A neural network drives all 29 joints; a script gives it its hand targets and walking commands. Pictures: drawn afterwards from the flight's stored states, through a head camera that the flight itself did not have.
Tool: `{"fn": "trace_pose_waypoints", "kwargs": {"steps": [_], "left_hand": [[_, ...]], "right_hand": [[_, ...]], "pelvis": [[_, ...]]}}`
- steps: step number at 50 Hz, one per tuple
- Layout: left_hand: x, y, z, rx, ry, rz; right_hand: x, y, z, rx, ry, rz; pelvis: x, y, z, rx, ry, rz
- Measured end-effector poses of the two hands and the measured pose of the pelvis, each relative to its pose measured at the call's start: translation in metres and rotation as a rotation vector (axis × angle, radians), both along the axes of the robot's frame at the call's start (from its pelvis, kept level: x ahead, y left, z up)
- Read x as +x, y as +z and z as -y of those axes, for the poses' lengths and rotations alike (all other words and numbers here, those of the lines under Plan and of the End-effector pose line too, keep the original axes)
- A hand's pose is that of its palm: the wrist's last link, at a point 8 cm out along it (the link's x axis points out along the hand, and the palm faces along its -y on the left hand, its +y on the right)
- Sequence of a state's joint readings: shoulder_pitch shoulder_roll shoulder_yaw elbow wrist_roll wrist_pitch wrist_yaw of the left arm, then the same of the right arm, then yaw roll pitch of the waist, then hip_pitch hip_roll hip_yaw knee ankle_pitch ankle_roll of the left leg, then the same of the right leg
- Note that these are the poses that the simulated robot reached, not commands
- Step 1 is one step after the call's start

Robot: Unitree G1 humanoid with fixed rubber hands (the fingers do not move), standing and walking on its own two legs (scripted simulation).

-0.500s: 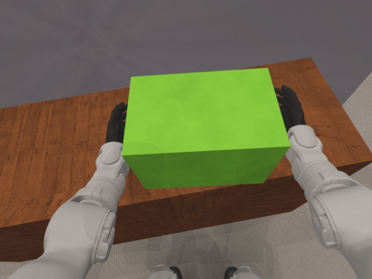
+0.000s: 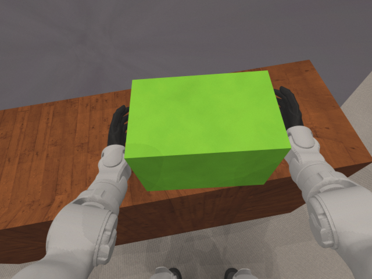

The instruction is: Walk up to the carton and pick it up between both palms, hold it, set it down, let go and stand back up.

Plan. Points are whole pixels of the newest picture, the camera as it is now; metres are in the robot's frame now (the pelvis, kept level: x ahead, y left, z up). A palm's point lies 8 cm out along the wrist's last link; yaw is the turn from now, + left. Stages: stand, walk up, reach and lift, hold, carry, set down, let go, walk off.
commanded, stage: reach and lift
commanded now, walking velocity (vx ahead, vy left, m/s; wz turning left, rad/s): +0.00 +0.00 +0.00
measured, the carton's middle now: (202, 135) +0.45 +0.00 -0.01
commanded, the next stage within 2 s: none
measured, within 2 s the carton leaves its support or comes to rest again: leaves its support in 1.84 s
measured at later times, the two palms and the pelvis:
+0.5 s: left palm (117, 143) +0.42 +0.19 +0.01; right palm (291, 124) +0.45 -0.19 +0.02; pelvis +0.00 +0.00 +0.02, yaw +1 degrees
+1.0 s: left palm (118, 145) +0.42 +0.19 +0.00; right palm (289, 126) +0.45 -0.19 +0.01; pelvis +0.02 +0.00 +0.03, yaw +1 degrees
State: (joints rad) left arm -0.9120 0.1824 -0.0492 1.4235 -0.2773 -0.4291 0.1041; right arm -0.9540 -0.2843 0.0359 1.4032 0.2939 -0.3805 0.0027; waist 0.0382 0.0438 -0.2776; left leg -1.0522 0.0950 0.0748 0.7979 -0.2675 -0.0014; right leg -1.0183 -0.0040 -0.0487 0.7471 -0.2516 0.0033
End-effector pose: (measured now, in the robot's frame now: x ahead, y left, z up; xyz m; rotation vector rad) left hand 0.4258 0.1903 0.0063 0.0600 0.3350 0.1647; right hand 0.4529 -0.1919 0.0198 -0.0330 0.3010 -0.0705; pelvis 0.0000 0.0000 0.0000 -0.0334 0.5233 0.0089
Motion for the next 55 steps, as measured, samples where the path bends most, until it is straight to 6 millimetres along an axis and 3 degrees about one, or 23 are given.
{"fn": "trace_pose_waypoints", "kwargs": {"steps": [23, 36, 55], "left_hand": [[-0.003, 0.001, 0.000, -0.009, 0.000, 0.018], [-0.007, 0.001, 0.000, 0.003, -0.004, 0.054], [-0.008, -0.007, 0.000, 0.000, 0.003, 0.108]], "right_hand": [[-0.002, 0.002, -0.001, -0.014, 0.010, 0.021], [-0.006, 0.001, -0.001, -0.025, 0.016, 0.080], [-0.005, -0.006, -0.001, -0.053, 0.022, 0.141]], "pelvis": [[0.003, 0.012, 0.002, 0.004, 0.016, 0.024], [0.017, 0.026, 0.000, 0.005, 0.016, 0.029], [0.019, 0.029, -0.002, -0.001, 0.008, -0.034]]}}
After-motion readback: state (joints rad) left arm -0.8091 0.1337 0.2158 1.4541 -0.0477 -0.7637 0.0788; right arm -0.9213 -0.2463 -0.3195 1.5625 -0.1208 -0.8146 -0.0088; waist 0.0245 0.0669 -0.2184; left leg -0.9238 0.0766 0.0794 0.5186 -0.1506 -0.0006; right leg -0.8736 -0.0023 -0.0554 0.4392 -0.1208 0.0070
